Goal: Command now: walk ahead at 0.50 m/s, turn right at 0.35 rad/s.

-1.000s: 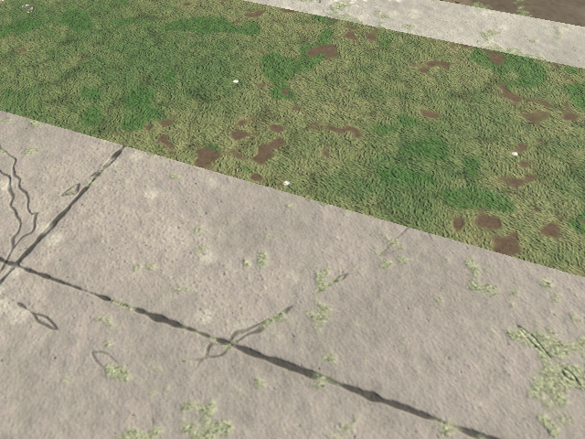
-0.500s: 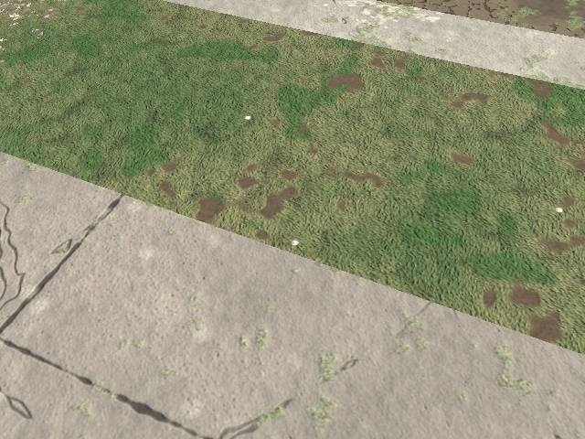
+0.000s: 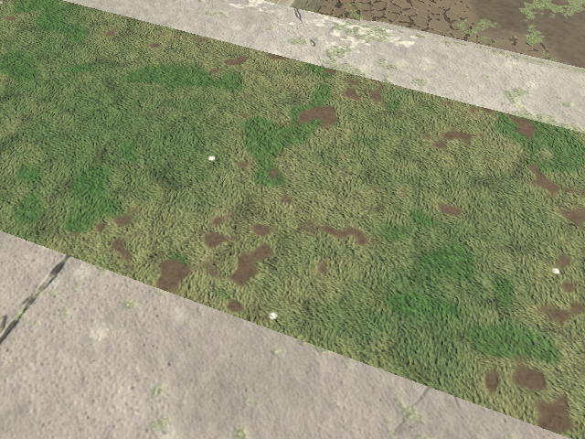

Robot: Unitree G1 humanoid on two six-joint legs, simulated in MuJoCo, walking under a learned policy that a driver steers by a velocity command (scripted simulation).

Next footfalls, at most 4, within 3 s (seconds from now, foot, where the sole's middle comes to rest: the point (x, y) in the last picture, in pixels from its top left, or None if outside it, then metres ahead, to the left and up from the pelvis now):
0.42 right None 0.37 -0.17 -0.77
0.92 left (333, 344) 0.71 -0.09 -0.77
1.40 right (453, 362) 0.67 -0.39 -0.77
1.74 left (370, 304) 0.82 -0.20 -0.77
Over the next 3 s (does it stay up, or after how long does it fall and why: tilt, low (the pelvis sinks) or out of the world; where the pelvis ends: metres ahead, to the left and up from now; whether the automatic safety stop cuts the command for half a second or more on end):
stays up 0.92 -0.31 -0.01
